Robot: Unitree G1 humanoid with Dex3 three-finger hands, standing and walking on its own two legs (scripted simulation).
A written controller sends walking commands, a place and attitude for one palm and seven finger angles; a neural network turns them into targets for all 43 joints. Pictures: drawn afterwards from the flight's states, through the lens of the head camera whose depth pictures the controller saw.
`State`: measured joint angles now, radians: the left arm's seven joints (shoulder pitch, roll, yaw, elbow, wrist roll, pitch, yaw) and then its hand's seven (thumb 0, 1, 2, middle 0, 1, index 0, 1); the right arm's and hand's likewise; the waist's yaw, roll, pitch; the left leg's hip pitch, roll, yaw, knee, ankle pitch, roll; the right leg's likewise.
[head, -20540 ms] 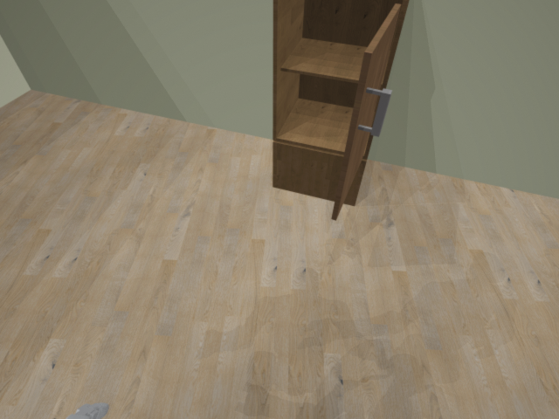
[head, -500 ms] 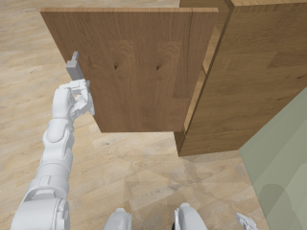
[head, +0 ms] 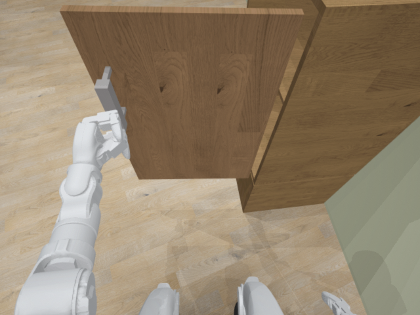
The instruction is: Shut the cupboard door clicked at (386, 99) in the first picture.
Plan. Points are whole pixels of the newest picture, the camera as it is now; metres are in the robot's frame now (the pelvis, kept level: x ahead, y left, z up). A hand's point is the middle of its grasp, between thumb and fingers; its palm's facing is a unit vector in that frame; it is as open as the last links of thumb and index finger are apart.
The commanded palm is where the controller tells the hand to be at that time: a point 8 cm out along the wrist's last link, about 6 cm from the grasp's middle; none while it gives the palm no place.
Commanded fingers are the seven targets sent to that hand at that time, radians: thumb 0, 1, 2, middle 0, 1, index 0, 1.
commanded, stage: push the door shut along its arc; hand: left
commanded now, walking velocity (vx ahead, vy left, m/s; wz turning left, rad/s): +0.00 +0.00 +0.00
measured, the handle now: (114, 100) +0.53 +0.20 +0.06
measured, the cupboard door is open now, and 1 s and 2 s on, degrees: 84 69 64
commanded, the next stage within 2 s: pull the fist back off the door in 1.30 s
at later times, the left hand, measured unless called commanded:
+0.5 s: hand (126, 118) +0.48 +0.16 +0.07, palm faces -0.12 -0.99 -0.04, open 3.1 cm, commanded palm +0.48 +0.20 +0.06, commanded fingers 0.00 0.90 0.90 -1.30 -1.50 -1.30 -1.50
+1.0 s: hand (141, 97) +0.54 +0.14 +0.06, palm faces -0.26 -0.96 -0.05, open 3.1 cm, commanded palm +0.55 +0.16 +0.06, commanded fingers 0.00 0.90 0.90 -1.30 -1.50 -1.30 -1.50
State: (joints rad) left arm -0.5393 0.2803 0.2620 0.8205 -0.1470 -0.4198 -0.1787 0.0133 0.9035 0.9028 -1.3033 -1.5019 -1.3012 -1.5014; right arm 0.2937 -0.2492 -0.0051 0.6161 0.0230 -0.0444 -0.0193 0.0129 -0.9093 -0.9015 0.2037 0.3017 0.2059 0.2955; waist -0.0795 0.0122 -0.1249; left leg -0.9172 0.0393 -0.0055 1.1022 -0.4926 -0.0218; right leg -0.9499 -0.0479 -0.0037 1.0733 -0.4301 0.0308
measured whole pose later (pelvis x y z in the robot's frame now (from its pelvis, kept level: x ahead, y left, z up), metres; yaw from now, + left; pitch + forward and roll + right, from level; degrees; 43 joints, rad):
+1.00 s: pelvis -0.02 +0.01 -0.04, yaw -1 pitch +26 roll -3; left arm -1.17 0.59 0.29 1.25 -0.05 -0.27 -0.40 0.01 0.90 0.90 -1.30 -1.50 -1.30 -1.50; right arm 0.38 -0.27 0.04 0.65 0.00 -0.06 0.00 0.01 -0.91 -0.90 0.21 0.30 0.21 0.30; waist -0.23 0.03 -0.10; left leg -1.23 0.05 -0.04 1.28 -0.51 -0.01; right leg -1.22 -0.03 -0.03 1.19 -0.42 0.04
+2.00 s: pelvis +0.01 -0.01 -0.01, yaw -1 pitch +24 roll -1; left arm -0.96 0.34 0.32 1.15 -0.02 -0.40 -0.01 0.01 0.90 0.90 -1.30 -1.50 -1.30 -1.50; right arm 0.41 -0.26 -0.01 0.62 -0.04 0.02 0.05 0.01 -0.91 -0.90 0.20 0.30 0.21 0.30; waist -0.19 0.03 -0.12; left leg -1.05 0.06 -0.02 1.14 -0.51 -0.03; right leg -1.07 -0.02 -0.02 1.09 -0.44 0.02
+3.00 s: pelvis +0.03 -0.01 +0.06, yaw +0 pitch +5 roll +0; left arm -0.09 0.25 0.12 0.25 -0.11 -0.17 -0.05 0.01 0.90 0.90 -1.22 -1.41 -1.22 -1.41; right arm 0.23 -0.25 0.00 0.56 0.05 -0.01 -0.07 0.01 -0.91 -0.90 0.20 0.30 0.20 0.30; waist -0.01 0.03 -0.05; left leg -0.41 0.04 0.01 0.71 -0.38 -0.03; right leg -0.46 -0.04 -0.01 0.72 -0.34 0.02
